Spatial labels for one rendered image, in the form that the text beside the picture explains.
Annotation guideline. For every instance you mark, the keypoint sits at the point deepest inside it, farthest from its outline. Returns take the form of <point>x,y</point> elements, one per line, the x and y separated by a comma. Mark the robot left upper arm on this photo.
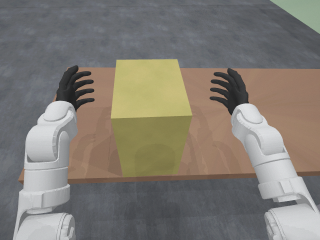
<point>55,226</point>

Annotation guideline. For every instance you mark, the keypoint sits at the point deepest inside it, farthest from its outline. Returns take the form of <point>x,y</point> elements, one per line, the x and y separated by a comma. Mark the right robot forearm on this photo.
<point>267,153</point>

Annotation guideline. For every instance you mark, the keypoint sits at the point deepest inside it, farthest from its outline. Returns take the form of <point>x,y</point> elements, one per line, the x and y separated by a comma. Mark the table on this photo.
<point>289,100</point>

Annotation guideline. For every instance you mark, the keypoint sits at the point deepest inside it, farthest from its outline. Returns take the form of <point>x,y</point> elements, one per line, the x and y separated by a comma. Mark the robot left hand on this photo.
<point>68,86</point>

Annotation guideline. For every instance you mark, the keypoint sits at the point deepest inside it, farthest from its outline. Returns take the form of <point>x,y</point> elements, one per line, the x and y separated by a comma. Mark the left robot forearm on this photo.
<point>46,161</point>

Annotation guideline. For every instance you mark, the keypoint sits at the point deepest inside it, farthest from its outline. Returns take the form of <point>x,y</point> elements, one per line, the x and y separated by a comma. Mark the carton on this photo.
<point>150,116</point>

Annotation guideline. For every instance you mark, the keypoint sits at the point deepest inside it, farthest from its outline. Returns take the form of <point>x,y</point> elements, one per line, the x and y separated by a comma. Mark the robot right upper arm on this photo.
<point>294,222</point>

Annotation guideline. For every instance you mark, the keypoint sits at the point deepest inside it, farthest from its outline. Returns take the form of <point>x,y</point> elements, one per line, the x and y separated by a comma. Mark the robot right hand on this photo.
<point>236,94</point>

